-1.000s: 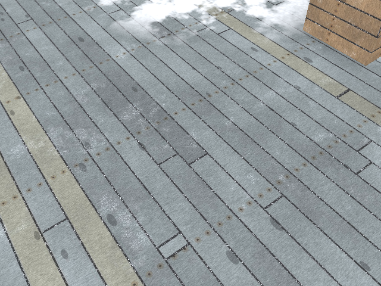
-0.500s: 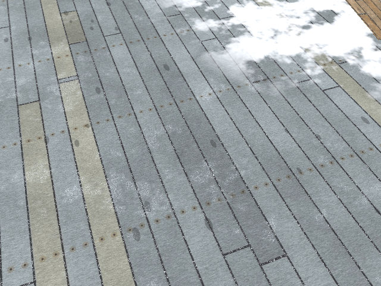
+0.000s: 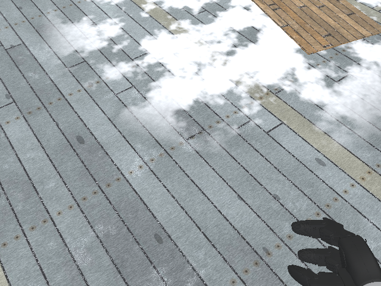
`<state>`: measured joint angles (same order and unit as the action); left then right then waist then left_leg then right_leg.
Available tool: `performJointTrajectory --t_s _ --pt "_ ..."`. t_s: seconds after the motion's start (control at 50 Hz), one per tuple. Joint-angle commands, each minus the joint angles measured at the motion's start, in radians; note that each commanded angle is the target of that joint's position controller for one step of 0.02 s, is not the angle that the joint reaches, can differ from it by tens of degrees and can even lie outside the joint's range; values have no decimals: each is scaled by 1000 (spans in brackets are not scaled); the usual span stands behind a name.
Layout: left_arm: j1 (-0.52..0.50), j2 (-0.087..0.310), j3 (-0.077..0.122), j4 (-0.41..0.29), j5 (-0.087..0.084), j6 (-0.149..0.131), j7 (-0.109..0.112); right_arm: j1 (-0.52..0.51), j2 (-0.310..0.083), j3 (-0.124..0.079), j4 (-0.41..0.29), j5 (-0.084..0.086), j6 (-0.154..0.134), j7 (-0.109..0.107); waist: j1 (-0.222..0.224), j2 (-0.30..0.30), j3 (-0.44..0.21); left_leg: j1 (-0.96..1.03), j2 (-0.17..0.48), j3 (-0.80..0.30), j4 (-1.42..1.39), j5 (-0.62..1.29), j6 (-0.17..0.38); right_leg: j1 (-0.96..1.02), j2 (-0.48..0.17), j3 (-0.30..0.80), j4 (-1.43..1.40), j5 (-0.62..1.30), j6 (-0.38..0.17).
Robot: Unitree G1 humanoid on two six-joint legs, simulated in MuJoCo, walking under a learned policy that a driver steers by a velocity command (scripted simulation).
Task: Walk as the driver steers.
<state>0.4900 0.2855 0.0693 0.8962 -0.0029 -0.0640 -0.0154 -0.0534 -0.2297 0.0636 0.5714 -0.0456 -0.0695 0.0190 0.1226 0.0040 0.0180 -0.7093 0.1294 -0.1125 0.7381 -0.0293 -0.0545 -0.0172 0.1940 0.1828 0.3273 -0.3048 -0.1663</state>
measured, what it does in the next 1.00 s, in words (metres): walks ahead: left foot, then right foot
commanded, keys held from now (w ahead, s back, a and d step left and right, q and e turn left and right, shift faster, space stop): e+shift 0.20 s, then shift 0.20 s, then q+shift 0.24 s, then w+q+shift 0.34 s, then w+e+shift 0.02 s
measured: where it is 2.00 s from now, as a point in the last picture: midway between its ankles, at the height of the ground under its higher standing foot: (201, 203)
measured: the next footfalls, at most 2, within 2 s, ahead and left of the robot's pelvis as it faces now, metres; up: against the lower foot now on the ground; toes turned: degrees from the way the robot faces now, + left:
left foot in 0.12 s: +0.33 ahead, +0.17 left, +0.00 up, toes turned -10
right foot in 0.50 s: +0.37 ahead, -0.10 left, +0.00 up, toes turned -18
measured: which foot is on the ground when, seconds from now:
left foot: up 0.00-0.10, down 0.12-0.50, up 0.52-0.88, down 0.90-1.00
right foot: down 0.00-0.10, up 0.12-0.48, down 0.50-0.88, up 0.90-1.00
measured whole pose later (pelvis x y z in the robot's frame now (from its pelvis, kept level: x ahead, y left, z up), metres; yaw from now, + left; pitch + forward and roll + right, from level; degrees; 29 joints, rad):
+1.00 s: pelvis +0.35 +0.06 -0.01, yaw +2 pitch +3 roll -2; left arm 0.13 0.29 0.05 0.68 0.06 -0.01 -0.01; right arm 0.41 -0.28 -0.06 0.76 -0.02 0.03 0.03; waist -0.07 -0.05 -0.06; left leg -0.24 -0.04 0.03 0.60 -0.41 0.10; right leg -0.56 -0.07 -0.02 1.04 -0.33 0.05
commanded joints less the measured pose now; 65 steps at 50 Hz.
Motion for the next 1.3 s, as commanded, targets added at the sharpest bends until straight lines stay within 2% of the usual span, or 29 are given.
performJointTrajectory --t_s 0.02,0.06,0.08,0.1,0.12,0.14,0.16,0.2,0.26,0.4,0.48,0.5,0.52,0.54,0.58,0.64,0.72,0.84,0.88,0.9,0.92,0.94,0.96,0.98,1.02,1.1,1.2,1.24,1.3 --pt "32 182 54 -41 -5 1 3 -81 -75 -23 -73 11 -17 -9 9 -43 35 253 -152 151 -177 111 16 -173 -147 164 5 732 -29" --pt "20 195 60 -45 -3 5 15 9 -122 -43 -55 5 -32 -29 -32 -75 -49 424 -212 119 -278 98 34 -122 -122 191 179 874 44" --pt "-35 219 67 -63 -4 0 18 126 -166 -61 -26 10 -41 -40 -109 -89 -107 566 -194 89 -324 154 44 -143 -109 204 331 846 76" --pt "-121 210 66 -98 -13 -8 17 325 -224 -84 28 5 -53 -50 -220 -81 -195 781 -99 24 -328 258 69 -241 -74 183 558 699 105" --pt "-113 74 36 -141 -22 -9 25 482 -282 -100 67 -15 -58 -54 -236 85 -329 1047 190 -141 -204 648 104 -429 -12 50 854 -164 119" --pt "37 67 25 -182 -53 4 52 525 -297 -109 46 -29 -40 -35 -166 238 -550 1266 493 -413 -65 1079 200 -590 -12 -27 1117 -453 138" --pt "30 131 27 -178 -28 22 58 434 -279 -130 36 -7 -23 -39 -173 231 -619 1211 465 -470 -144 817 298 -654 -93 -57 1239 -295 145" --pt "-159 156 41 -188 20 52 28 303 -94 -82 29 2 -7 -51 -171 107 -318 906 255 -188 -263 451 225 -708 -162 -112 1086 -127 172" --pt "-202 68 20 -223 37 96 -18 348 -124 -94 100 20 -9 -49 -133 148 -124 633 186 -39 -355 514 217 -640 -189 -107 945 -136 192" --pt "-266 52 -15 -276 33 98 -44 251 -186 -126 118 31 -17 -16 -65 178 -102 388 121 187 -418 382 168 -320 -175 -178 431 185 145" --pt "-259 39 -32 -241 48 61 -23 356 -164 -118 168 42 8 -1 -80 69 -94 380 59 153 -298 165 116 -84 -174 -161 140 309 115" --pt "-240 69 -34 -238 63 40 -12 431 -125 -108 181 30 15 4 -89 -40 -118 349 -3 174 -206 -33 76 13 -301 -83 93 604 105" --pt "-256 124 -38 -277 70 31 3 555 -59 -90 170 36 31 3 -136 -237 -209 317 -80 189 -54 -545 35 75 -605 161 119 1009 20" --pt "-255 144 -22 -266 29 46 26 545 -124 -108 190 55 70 -13 -94 -242 -255 361 -121 124 91 -638 47 -8 -586 143 119 936 -82" --pt "-314 142 -18 -258 9 72 47 467 -183 -136 168 46 95 -19 -112 -197 -144 245 -132 105 280 -586 54 -74 -528 63 56 718 -81" --pt "-385 82 -30 -272 15 79 66 480 -161 -150 185 32 117 -22 -160 -142 -98 264 -121 121 384 -486 30 -163 -486 -67 14 624 -56" --pt "-350 100 -8 -262 32 52 50 385 -142 -154 124 19 130 24 -133 -204 -82 204 -76 144 274 -391 67 -187 -509 -12 -176 -277 -13" --pt "-429 153 29 -271 41 32 42 436 -126 -157 134 47 126 70 -204 -148 -68 502 -99 248 -28 -413 154 -354 -514 -195 -182 -334 84" --pt "-508 130 28 -286 42 49 40 596 -110 -154 211 48 117 58 -289 21 -11 671 -144 295 -225 -348 180 -493 -434 -334 64 -371 142" --pt "-510 68 12 -285 53 60 32 694 -134 -162 262 39 107 44 -324 226 37 762 -99 140 -302 -469 216 -656 -334 -418 431 -385 167" --pt "-537 -72 -38 -293 68 71 22 667 -153 -143 223 32 92 34 -298 305 120 697 58 -199 -269 -691 249 -933 -243 -355 821 -344 185" --pt "-631 -66 -49 -417 56 55 5 545 -228 -150 141 24 92 12 -260 315 106 633 186 -652 -619 -953 358 -1087 -208 -187 843 -213 217" --pt "-642 30 -30 -430 57 24 -5 462 -268 -170 105 13 90 -10 -221 199 146 623 224 -690 -706 -962 376 -1104 -263 -138 838 -59 228" --pt "-594 105 -10 -388 66 9 -12 438 -280 -178 93 18 79 -17 -198 115 116 637 185 -585 -656 -810 362 -1041 -271 -134 791 38 238" --pt "-462 120 -2 -302 74 16 -21 461 -237 -164 110 31 43 -19 -176 62 48 670 94 -357 -630 -556 304 -911 -286 -175 717 161 241" --pt "-501 81 -9 -282 37 50 -36 588 -189 -150 185 46 -7 -3 -211 52 73 809 34 -139 -656 -281 230 -921 -273 -227 648 256 178" --pt "-622 40 -27 -308 19 43 -59 633 -150 -131 225 19 -28 -9 -241 73 153 811 38 69 -717 -13 170 -892 -191 -240 515 289 115" --pt "-605 12 -43 -305 31 34 -65 582 -134 -119 241 19 -32 -20 -204 61 168 786 25 181 -692 390 131 -759 -167 -318 390 310 81" --pt "-465 45 -42 -270 43 31 -48 564 -193 -124 264 15 -32 -57 -128 133 24 863 44 250 -427 1169 65 -488 -62 -417 334 281 27"
Velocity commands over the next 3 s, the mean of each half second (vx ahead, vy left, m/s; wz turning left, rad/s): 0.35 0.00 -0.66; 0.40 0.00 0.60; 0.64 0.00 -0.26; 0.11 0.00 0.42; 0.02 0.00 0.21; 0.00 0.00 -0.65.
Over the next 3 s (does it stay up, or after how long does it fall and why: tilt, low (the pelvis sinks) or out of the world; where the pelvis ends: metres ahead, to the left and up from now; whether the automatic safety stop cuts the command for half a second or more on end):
stays up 0.87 0.09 0.01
